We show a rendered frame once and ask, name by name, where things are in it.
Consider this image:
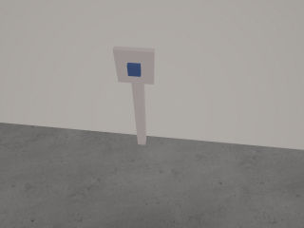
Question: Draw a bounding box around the button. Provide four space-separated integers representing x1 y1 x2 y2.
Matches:
126 63 142 77

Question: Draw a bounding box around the panel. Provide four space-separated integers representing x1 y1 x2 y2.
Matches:
112 46 155 145

